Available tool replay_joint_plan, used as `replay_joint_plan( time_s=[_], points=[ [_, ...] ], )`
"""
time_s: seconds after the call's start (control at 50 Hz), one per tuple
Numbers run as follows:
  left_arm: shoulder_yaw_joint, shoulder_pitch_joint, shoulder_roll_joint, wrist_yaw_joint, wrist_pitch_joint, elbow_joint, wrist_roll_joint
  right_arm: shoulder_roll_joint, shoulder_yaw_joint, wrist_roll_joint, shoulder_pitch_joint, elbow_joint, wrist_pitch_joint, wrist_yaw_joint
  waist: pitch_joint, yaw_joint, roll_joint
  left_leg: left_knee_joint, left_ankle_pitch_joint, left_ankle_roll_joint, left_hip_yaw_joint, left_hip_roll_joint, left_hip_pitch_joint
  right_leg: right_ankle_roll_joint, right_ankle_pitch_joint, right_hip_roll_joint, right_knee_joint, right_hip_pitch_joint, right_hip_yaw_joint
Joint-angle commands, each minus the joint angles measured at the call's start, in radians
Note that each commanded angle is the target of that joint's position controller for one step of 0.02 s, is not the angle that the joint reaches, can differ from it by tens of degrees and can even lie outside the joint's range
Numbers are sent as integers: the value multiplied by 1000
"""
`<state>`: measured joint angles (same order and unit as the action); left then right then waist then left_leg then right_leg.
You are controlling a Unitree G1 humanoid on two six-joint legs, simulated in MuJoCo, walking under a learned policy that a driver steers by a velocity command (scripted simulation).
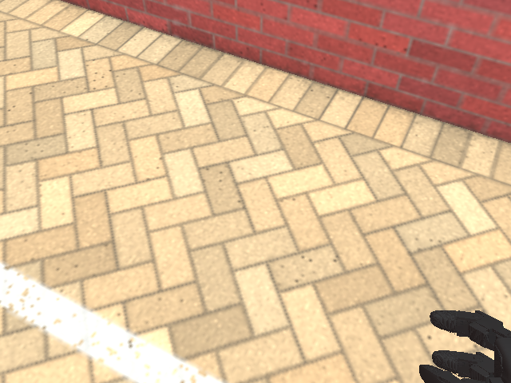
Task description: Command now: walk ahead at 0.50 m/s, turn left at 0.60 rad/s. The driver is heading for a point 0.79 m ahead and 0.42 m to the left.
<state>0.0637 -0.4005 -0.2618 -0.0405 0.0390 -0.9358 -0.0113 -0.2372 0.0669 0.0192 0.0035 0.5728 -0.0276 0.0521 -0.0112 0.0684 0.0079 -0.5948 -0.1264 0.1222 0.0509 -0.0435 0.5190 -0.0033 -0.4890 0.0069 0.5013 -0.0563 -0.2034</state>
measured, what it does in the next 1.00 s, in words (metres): walks ahead, turning left: right foot, then left foot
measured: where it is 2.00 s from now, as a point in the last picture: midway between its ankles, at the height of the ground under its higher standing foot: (159, 263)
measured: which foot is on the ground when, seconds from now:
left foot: down 0.00-0.48, up 0.50-0.96, down 0.98-1.00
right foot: down 0.00-0.00, up 0.02-0.44, down 0.46-0.98, up 1.00-1.00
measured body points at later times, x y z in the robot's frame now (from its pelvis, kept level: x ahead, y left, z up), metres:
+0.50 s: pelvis +0.28 -0.02 +0.01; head +0.30 -0.01 +0.46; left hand +0.44 +0.27 -0.06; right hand +0.39 -0.29 -0.11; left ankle +0.12 +0.06 -0.69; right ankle +0.40 -0.10 -0.72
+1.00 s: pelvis +0.50 +0.11 +0.00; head +0.53 +0.15 +0.45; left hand +0.33 +0.37 -0.13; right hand +0.83 +0.06 -0.06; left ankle +0.54 +0.25 -0.72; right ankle +0.41 -0.10 -0.69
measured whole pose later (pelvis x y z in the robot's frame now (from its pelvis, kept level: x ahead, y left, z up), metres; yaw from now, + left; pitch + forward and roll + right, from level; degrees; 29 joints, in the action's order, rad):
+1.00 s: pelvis +0.50 +0.11 +0.00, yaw +37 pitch +2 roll -2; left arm 0.08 -0.33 -0.32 -0.01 0.04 -0.84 -0.02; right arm -0.29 0.06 0.03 -0.05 0.58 -0.02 0.05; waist -0.07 0.07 0.01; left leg -0.60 -0.11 0.10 0.03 -0.01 0.51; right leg 0.04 -0.47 0.08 0.61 -0.02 -0.21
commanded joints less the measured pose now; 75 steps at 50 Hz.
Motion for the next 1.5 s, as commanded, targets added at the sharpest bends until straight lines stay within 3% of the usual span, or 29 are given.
replay_joint_plan(
  time_s=[0.02,0.04,0.06,0.1,0.16,0.28,0.38,0.44,0.46,0.48,0.5,0.54,0.58,0.66,0.88,0.96,0.98,1.0,1.02,1.04,1.06,1.1,1.18,1.28,1.36,1.44,1.46,1.48,1.5],
  points=[
    [-12,-15,-54,27,43,146,53,-300,93,13,-392,41,-3,-32,264,-142,234,71,102,269,-586,295,-957,12,-14,-7,830,741,95],
    [-3,49,-125,51,89,173,14,-254,78,-1,-464,30,-11,-40,404,-206,155,222,-144,349,-872,378,-1017,-4,-109,-39,954,883,316],
    [14,165,-167,57,109,210,-27,-214,67,-13,-403,37,-19,-43,234,-205,83,280,-154,286,-744,334,-890,-20,8,12,887,955,329],
    [18,185,-155,46,104,208,1,-161,46,-7,-237,12,-29,-37,54,-94,-51,331,30,208,-550,247,-543,-7,132,75,693,822,304],
    [26,146,-139,40,63,221,23,-146,38,-11,-183,9,-36,-43,36,-27,0,373,202,193,-432,183,-319,43,192,99,582,667,280],
    [-2,379,-67,38,54,300,25,-185,48,0,-299,80,-23,-70,13,-113,43,340,142,111,-326,83,-193,80,533,21,176,569,252],
    [11,461,-117,56,69,340,1,-179,45,12,-368,119,-17,-70,19,-137,80,244,-13,90,-468,130,-327,54,492,-14,12,523,303],
    [32,337,-152,55,87,315,0,-163,41,9,-346,114,-12,-73,51,-62,119,121,28,56,-513,123,-350,-2,401,-15,-63,344,283],
    [47,216,-189,47,92,300,15,-115,24,2,-336,101,-17,-68,146,-5,86,-56,26,23,-461,76,-278,-57,396,73,-48,127,349],
    [66,80,-269,39,90,287,36,-59,6,9,-422,87,-22,-66,300,5,-116,-377,-216,-55,-310,-46,-12,-187,329,300,-64,-236,647],
    [70,18,-260,49,77,254,17,-97,3,25,-476,75,-27,-69,356,-5,-328,-591,-487,-83,-256,-45,208,-281,56,440,-164,-336,1009],
    [38,123,-139,45,63,284,11,-209,32,14,-334,78,-15,-72,103,11,-110,-697,-329,-106,-225,55,281,-202,4,362,-211,-95,788],
    [20,190,-98,44,59,273,20,-177,35,-1,-280,62,-8,-69,-5,-30,-81,-621,-229,-110,-206,109,220,-168,216,280,-262,93,585],
    [26,183,-109,50,72,234,14,-108,23,8,-261,43,5,-59,-24,-47,-110,-528,-142,-120,-164,145,195,-178,435,240,-332,152,380],
    [52,99,-215,38,38,155,-14,-96,2,8,0,-48,-10,1,-79,13,-69,-49,95,-83,-39,119,131,-133,679,262,-323,0,93],
    [63,117,-263,22,8,160,-28,-195,56,1,-216,-15,3,0,76,-147,-95,33,-24,14,54,-12,-240,-79,1193,241,72,4,4],
    [50,111,-235,16,9,171,-16,-259,90,5,-403,36,11,-17,167,-235,-42,63,11,58,-27,4,-545,-42,1031,205,335,200,-3],
    [2,33,-93,27,27,229,33,-378,108,16,-423,42,10,-33,247,-142,239,90,-67,215,-532,280,-906,21,101,40,708,661,16],
    [-4,89,-129,39,65,253,13,-339,89,11,-438,1,-8,-29,429,-178,200,258,-235,320,-910,393,-987,25,-124,-44,888,804,258],
    [15,190,-199,50,86,280,-27,-270,67,-1,-409,14,-23,-23,298,-202,117,287,-195,256,-764,355,-911,8,-29,15,881,892,301],
    [7,215,-186,49,98,289,-28,-241,58,2,-361,18,-31,-24,190,-166,69,291,-122,218,-634,310,-767,-6,56,56,793,871,291],
    [17,206,-193,41,93,271,12,-191,37,-7,-245,1,-35,-28,90,-83,25,319,84,177,-482,238,-518,10,144,107,647,736,291],
    [9,205,-149,44,56,273,28,-208,38,-9,-231,16,-39,-46,42,-49,33,371,217,185,-384,193,-322,65,233,93,500,651,258],
    [-13,398,-101,53,57,323,21,-229,43,-1,-300,60,-28,-68,-9,-119,59,357,73,112,-322,119,-238,84,540,27,150,573,253],
    [-2,462,-134,67,69,349,5,-225,42,10,-359,95,-20,-70,-12,-138,74,281,-15,91,-421,155,-309,61,543,0,29,528,289],
    [21,324,-163,65,87,315,37,-180,30,2,-338,104,1,-81,49,-64,109,36,290,11,-419,109,-401,-18,562,-13,-82,353,239],
    [29,233,-204,62,93,313,55,-134,13,-13,-341,85,-2,-81,172,-30,52,-155,216,-34,-373,57,-329,-76,816,108,-28,138,326],
    [39,144,-256,60,81,303,70,-93,-3,-14,-492,99,-5,-81,323,-55,-199,-485,-338,-119,-276,-74,-63,-251,1110,351,24,-201,611],
    [43,94,-236,70,62,275,28,-158,4,-1,-566,110,-9,-79,405,-59,-309,-681,-572,-151,-267,-78,77,-336,908,456,-47,-261,880]
  ],
)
